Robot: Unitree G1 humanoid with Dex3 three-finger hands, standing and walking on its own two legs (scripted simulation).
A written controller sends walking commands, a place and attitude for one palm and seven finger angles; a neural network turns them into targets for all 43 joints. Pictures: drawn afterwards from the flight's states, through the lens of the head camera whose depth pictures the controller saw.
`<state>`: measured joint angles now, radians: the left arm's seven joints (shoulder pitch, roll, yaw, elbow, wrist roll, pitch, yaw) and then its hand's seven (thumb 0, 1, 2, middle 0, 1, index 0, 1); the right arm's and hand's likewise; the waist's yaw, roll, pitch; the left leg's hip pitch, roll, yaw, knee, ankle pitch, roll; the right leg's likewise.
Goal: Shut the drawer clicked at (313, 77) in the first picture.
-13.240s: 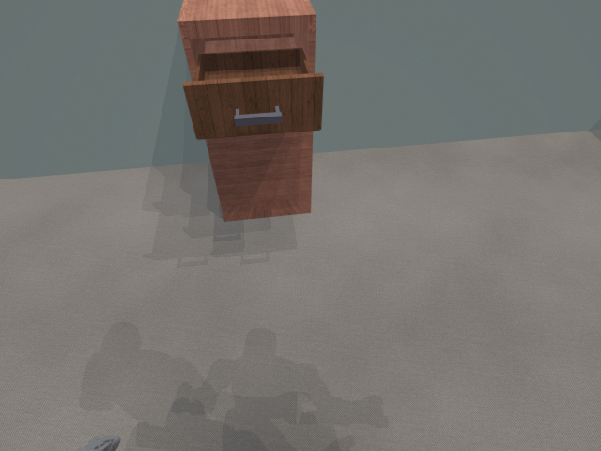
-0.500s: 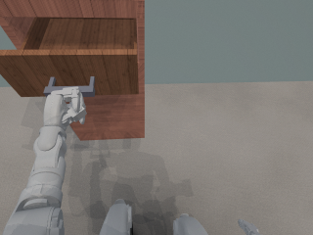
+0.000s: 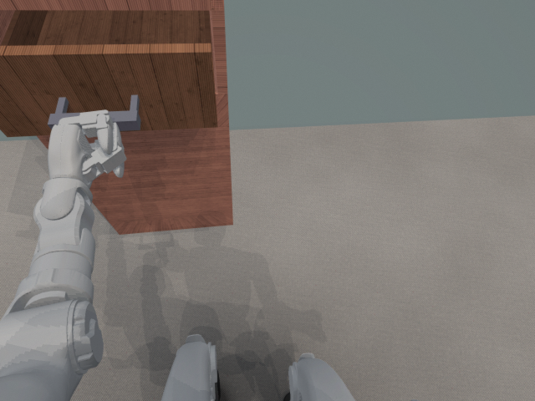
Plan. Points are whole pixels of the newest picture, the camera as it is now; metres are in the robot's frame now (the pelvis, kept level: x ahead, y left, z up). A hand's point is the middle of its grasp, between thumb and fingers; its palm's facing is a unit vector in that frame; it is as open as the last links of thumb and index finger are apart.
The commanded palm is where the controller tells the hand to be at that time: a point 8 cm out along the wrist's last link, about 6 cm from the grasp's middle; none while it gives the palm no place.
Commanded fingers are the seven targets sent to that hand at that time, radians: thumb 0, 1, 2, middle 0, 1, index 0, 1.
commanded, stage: push the drawer shut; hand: left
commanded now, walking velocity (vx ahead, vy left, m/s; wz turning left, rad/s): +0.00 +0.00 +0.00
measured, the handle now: (97, 112) +0.53 +0.25 +0.06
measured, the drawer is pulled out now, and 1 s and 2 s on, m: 0.09 0.00 0.00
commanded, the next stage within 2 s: pull the fist back off the drawer in 1.18 s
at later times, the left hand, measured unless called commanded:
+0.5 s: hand (120, 118) +0.52 +0.22 +0.06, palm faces +0.08 -1.00 -0.03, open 3.0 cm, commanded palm +0.52 +0.25 +0.06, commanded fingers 0.00 0.90 0.90 -1.40 -1.60 -1.40 -1.60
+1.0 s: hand (116, 100) +0.56 +0.23 +0.06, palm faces +0.08 -1.00 -0.04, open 2.9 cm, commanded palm +0.58 +0.24 +0.06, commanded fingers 0.00 0.90 0.90 -1.40 -1.60 -1.40 -1.60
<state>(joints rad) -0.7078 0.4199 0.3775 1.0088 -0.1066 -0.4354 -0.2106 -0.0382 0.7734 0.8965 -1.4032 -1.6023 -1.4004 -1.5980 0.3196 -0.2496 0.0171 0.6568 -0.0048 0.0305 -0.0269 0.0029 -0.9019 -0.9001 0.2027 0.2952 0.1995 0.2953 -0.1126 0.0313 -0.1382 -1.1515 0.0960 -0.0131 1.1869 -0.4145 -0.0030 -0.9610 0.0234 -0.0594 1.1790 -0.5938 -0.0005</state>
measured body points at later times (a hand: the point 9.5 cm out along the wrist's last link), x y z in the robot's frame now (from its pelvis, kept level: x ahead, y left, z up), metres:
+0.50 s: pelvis +0.00 +0.01 -0.01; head +0.14 +0.04 +0.41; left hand +0.51 +0.27 +0.06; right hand +0.00 -0.26 -0.12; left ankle +0.07 +0.12 -0.64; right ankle -0.02 -0.13 -0.64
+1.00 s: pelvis -0.02 +0.01 -0.03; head +0.16 +0.05 +0.38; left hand +0.55 +0.29 +0.06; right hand -0.04 -0.25 -0.12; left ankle +0.07 +0.12 -0.64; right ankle -0.02 -0.13 -0.64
